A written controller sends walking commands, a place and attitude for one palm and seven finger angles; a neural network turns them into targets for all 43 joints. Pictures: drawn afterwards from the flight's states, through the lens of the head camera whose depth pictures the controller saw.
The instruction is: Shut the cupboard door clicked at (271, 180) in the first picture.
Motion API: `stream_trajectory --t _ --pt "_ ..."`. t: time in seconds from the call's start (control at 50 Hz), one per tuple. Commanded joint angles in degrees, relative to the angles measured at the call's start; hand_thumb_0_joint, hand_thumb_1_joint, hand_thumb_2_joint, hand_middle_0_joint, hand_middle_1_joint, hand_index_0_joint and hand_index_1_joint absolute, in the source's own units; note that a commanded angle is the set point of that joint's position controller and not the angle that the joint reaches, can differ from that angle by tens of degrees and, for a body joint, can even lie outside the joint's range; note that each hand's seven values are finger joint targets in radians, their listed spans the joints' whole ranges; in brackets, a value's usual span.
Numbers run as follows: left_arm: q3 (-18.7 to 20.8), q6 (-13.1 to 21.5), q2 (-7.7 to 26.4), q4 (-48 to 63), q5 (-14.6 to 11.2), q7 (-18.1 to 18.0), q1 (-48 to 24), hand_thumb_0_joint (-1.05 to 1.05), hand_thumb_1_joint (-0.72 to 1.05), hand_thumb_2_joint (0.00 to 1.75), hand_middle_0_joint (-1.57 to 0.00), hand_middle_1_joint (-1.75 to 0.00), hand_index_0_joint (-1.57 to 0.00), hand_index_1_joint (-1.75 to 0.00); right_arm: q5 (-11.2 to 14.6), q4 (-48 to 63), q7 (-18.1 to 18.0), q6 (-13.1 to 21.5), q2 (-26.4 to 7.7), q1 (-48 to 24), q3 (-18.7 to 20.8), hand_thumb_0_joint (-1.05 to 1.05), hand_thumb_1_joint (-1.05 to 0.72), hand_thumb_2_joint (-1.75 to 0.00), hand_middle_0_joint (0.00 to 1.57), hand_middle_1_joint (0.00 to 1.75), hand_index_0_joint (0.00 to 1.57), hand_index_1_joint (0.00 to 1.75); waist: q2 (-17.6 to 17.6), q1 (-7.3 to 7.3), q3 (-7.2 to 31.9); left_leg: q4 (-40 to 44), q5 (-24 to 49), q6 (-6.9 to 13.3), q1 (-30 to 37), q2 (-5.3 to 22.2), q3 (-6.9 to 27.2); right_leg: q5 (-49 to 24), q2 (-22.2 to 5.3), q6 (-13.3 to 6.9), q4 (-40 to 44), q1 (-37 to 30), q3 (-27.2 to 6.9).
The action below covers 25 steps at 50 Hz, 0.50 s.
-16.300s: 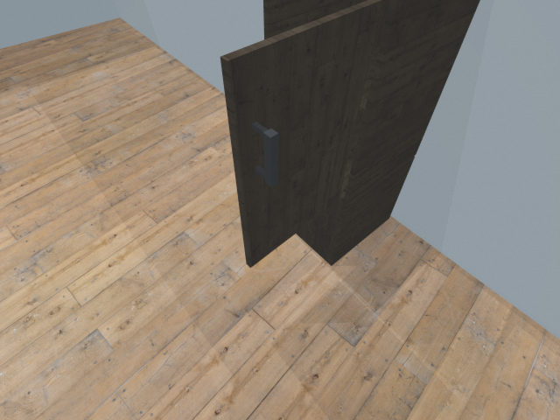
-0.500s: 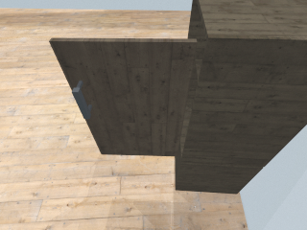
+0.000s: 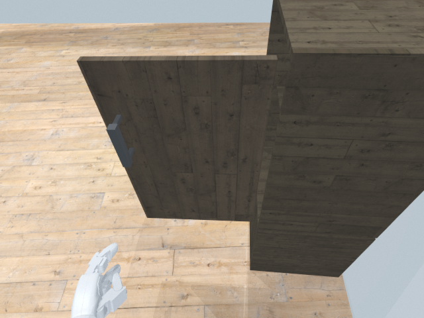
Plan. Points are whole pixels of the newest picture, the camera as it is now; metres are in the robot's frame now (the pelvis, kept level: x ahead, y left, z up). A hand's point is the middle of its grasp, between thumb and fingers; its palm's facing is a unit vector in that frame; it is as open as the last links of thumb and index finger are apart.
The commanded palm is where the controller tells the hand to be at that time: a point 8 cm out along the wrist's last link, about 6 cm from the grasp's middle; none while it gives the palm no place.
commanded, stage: raise the hand and make a fist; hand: left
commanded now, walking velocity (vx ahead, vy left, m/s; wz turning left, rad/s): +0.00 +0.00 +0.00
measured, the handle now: (122, 141) +0.48 +0.23 +0.07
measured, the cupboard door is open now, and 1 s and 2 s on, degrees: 92 92 92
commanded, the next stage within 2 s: bring the fist close to the handle in 1.76 s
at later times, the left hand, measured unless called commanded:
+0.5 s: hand (124, 301) +0.16 +0.16 +0.01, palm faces -0.13 -0.99 -0.05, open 5.0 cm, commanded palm +0.12 +0.23 -0.01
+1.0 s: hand (101, 283) +0.18 +0.19 +0.03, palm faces -0.04 -1.00 -0.06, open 3.2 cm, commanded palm +0.15 +0.25 +0.04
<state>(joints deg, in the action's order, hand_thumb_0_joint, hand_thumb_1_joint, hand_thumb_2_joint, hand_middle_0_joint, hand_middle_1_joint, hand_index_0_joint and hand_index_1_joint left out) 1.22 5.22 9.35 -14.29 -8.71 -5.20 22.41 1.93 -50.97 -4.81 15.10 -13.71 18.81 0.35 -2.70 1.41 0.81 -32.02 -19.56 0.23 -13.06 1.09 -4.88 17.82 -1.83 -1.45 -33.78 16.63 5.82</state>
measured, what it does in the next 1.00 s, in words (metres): stands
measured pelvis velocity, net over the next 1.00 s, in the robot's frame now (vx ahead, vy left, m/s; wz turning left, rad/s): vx -0.03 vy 0.02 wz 0.00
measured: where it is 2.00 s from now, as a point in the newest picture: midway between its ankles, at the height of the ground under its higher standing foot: outside the picture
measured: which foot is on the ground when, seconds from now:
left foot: down 0.00-1.00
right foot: down 0.00-1.00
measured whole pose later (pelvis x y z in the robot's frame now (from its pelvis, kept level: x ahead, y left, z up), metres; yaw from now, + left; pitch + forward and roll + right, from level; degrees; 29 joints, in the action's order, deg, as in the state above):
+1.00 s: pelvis -0.03 +0.02 -0.05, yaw +0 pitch +9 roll -2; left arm 6.5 14.4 14.9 11.8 -14.9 12.0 25.9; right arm 2.3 -27.1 -4.3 13.1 -13.7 15.0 -0.5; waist -1.2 0.2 5.2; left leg -55.7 -28.0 2.0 -36.8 0.8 -2.3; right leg 23.4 -2.4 -0.4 -52.8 38.2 5.7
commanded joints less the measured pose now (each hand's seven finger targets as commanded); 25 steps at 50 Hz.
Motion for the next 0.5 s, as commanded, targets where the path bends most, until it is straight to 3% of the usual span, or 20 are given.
stream_trajectory --t 0.0,0.02,0.04,0.06,0.1,0.14,0.16,0.18,0.2,0.24,0.26,0.28,0.3,0.32,0.34,0.38,0.4,0.46,0.48 --pt "3.2 12.0 -1.9 0.0 -2.6 6.4 12.9 0.0 0.9 0.9 -0.35 -0.46 -0.35 -0.46 -0.9 15.3 2.3 5.8 -6.0 -7.7 3.8 0.0 -0.9 -0.9 0.2 0.3 0.2 0.3 22.1 -2.67 -4.4 -3.7 9.8 -0.2 -16.1 -1.9 5.2 -6.9 -0.4 1.5 0.2 9.2 -2.0" --pt "5.0 16.1 -2.4 -1.3 -4.1 9.8 17.7 0.0 0.9 0.9 -0.36 -0.48 -0.36 -0.48 -1.3 16.4 2.9 5.4 -5.9 -8.0 4.4 0.0 -0.9 -0.9 0.2 0.3 0.2 0.3 26.5 -3.98 -2.8 -6.3 7.6 -0.7 -20.2 -2.4 4.9 -7.9 -0.9 2.0 -1.9 8.8 -3.5" --pt "6.4 20.5 -1.9 0.0 -5.4 13.8 20.6 0.0 0.9 0.9 -0.38 -0.5 -0.38 -0.5 -1.4 17.7 3.7 4.9 -5.9 -8.5 5.0 0.0 -0.9 -0.9 0.2 0.3 0.2 0.3 27.1 -5.12 0.1 -8.5 6.7 -1.2 -22.8 -2.9 4.2 -9.7 -1.1 2.1 -4.4 7.7 -4.7" --pt "6.8 24.5 -0.9 1.5 -6.2 17.7 20.9 0.0 0.9 0.9 -0.4 -0.52 -0.4 -0.52 -1.6 19.4 4.5 4.6 -6.2 -9.4 5.3 0.0 -0.9 -0.9 0.2 0.3 0.2 0.3 25.2 -5.71 3.0 -10.9 6.3 -1.5 -24.8 -3.4 3.8 -12.4 -1.6 2.0 -6.9 6.9 -5.9" --pt "10.8 29.8 4.4 1.3 -6.0 24.3 19.3 0.0 0.9 0.9 -0.44 -0.56 -0.44 -0.56 -1.4 22.4 5.9 3.5 -6.9 -10.7 5.9 0.0 -0.9 -0.9 0.2 0.3 0.2 0.3 15.2 -6.0 6.6 -15.4 6.3 -1.8 -27.2 -3.9 2.9 -15.1 -2.9 0.7 -11.3 7.4 -8.4" --pt "11.7 30.5 7.5 8.8 -5.2 25.9 13.1 0.0 0.9 0.9 -0.47 -0.6 -0.47 -0.6 -1.0 26.3 5.9 2.4 -7.0 -13.0 5.7 0.0 -0.9 -0.9 0.2 0.3 0.2 0.3 4.0 -6.93 9.0 -18.3 3.4 -0.7 -30.0 -4.7 1.7 -5.7 -2.4 -0.4 -13.5 11.6 -9.7" --pt "12.1 30.1 8.5 12.8 -5.8 25.5 9.5 0.0 0.9 0.9 -0.49 -0.62 -0.49 -0.62 -1.0 28.3 5.6 2.1 -6.8 -13.8 5.5 0.0 -0.9 -0.9 0.2 0.3 0.2 0.3 -1.2 -6.65 9.8 -19.2 1.6 -0.2 -30.2 -4.6 1.2 0.0 -1.9 -0.9 -14.0 14.2 -9.7" --pt "13.0 30.1 10.4 18.0 -6.6 24.4 4.0 0.0 0.9 0.9 -0.51 -0.64 -0.51 -0.64 -1.1 29.5 5.2 2.0 -7.0 -13.4 5.3 0.0 -0.9 -0.9 0.2 0.3 0.2 0.3 -3.1 -5.88 10.4 -20.0 -0.8 0.1 -30.7 -4.2 1.6 6.1 -1.5 -1.0 -14.2 16.8 -10.0" --pt "13.1 30.7 11.0 23.4 -7.1 23.1 -1.5 0.0 0.9 0.9 -0.53 -0.66 -0.53 -0.66 -1.2 30.9 4.8 2.3 -6.9 -13.3 5.0 0.0 -0.9 -0.9 0.2 0.3 0.2 0.3 -4.5 -4.89 13.4 -21.1 -2.7 0.4 -30.9 -3.7 2.2 11.1 -1.2 -0.8 -14.6 19.0 -10.4" --pt "10.5 33.9 9.2 33.7 -7.5 20.3 -9.5 0.0 0.9 0.9 -0.57 -0.7 -0.57 -0.7 -1.4 30.8 4.1 3.0 -6.0 -11.2 4.2 0.0 -0.9 -0.9 0.2 0.3 0.2 0.3 -6.8 -2.08 17.7 -23.8 -4.6 1.0 -29.2 -2.9 4.0 14.1 -0.3 -0.6 -16.0 22.8 -9.9" --pt "9.1 35.6 9.0 38.7 -7.5 19.3 -13.0 0.0 0.9 0.9 -0.58 -0.72 -0.58 -0.72 -1.5 30.5 3.7 3.5 -5.9 -10.7 4.0 0.0 -0.9 -0.9 0.2 0.3 0.2 0.3 -7.3 -0.88 19.9 -25.1 -4.6 1.3 -28.1 -2.6 4.9 13.4 0.2 -0.7 -16.8 24.1 -9.7" --pt "6.7 36.8 8.3 43.3 -7.3 18.7 -16.9 0.0 0.9 0.9 -0.6 -0.74 -0.6 -0.74 -1.7 30.2 3.2 3.7 -6.3 -10.2 3.8 0.0 -0.9 -0.9 0.2 0.3 0.2 0.3 -4.8 1.1 21.1 -25.6 -6.3 1.6 -27.7 -2.0 6.0 14.3 0.9 -0.5 -18.0 25.8 -8.9" --pt "4.4 36.8 7.1 42.4 -7.1 18.8 -13.6 0.0 0.9 0.9 -0.62 -0.76 -0.62 -0.76 -1.5 29.6 2.7 3.9 -7.0 -8.9 3.7 0.0 -0.9 -0.9 0.2 0.3 0.2 0.3 -3.5 1.54 20.6 -25.6 -6.9 1.7 -27.9 -1.6 6.6 14.4 1.2 -0.6 -18.0 26.7 -8.8" --pt "0.8 36.5 4.6 41.7 -7.2 19.4 -12.2 0.0 0.9 0.9 -0.64 -0.78 -0.64 -0.78 -1.2 29.3 2.3 4.4 -7.4 -8.8 3.4 0.0 -0.9 -0.9 0.2 0.3 0.2 0.3 -2.5 2.79 18.9 -26.1 -7.3 1.9 -28.2 -1.3 7.0 13.7 1.5 -0.5 -18.3 27.9 -8.1" --pt "-0.4 35.4 4.7 40.3 -7.2 20.3 -11.9 0.0 0.9 0.9 -0.66 -0.8 -0.66 -0.8 -1.0 29.0 1.9 4.6 -7.9 -8.1 3.2 0.0 -0.9 -0.9 0.2 0.3 0.2 0.3 -1.7 3.36 17.7 -26.4 -7.9 2.0 -29.4 -1.2 7.2 13.9 1.6 -0.3 -18.1 27.9 -7.9" --pt "-0.8 29.8 6.2 34.4 -6.3 22.2 -9.7 0.0 0.9 0.9 -0.69 -0.84 -0.69 -0.84 -0.4 29.1 1.2 4.1 -8.7 -7.9 2.3 0.0 -0.9 -0.9 0.2 0.3 0.2 0.3 -0.4 3.77 14.2 -25.3 -9.8 2.2 -31.5 -1.1 8.0 15.1 1.8 -0.1 -16.7 27.4 -7.2" --pt "-0.2 25.6 7.2 30.1 -5.4 22.8 -7.1 0.0 0.9 0.9 -0.71 -0.86 -0.71 -0.86 0.2 29.1 1.0 3.5 -8.7 -7.2 2.4 0.0 -0.9 -0.9 0.2 0.3 0.2 0.3 1.5 3.28 12.3 -23.9 -11.0 1.9 -32.6 -1.1 8.2 16.1 1.6 0.2 -15.6 26.7 -6.9" --pt "3.7 11.7 9.7 26.0 -4.0 23.3 2.4 0.0 0.9 0.9 -0.77 -0.92 -0.77 -0.92 1.5 32.5 0.9 0.6 -8.2 -8.1 2.5 0.0 -0.9 -0.9 0.2 0.3 0.2 0.3 5.1 -1.26 13.8 -18.6 -10.5 1.6 -32.0 -1.6 7.7 16.3 0.9 0.7 -13.0 20.4 -6.1" --pt "7.6 7.8 11.3 24.9 -4.4 22.5 5.5 0.0 0.9 0.9 -0.79 -0.94 -0.79 -0.94 1.7 33.4 0.9 -0.4 -7.6 -9.5 2.5 0.0 -0.9 -0.9 0.2 0.3 0.2 0.3 4.5 -3.65 15.3 -17.0 -8.6 1.4 -30.9 -1.9 7.5 14.9 1.0 0.5 -13.0 17.2 -5.4"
